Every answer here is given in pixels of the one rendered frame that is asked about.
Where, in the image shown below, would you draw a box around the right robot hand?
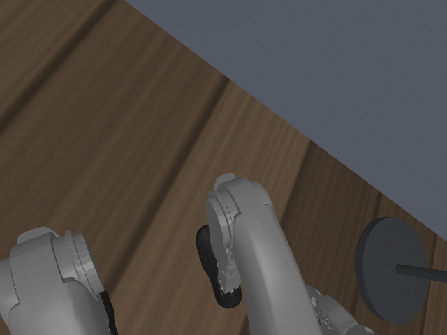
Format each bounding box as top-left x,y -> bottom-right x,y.
306,285 -> 359,335

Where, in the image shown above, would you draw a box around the left robot foot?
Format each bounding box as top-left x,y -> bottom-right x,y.
100,287 -> 119,335

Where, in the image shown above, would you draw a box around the right robot foot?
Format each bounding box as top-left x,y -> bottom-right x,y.
196,225 -> 242,308

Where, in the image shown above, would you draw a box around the floor lamp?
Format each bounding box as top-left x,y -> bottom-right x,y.
355,217 -> 447,325

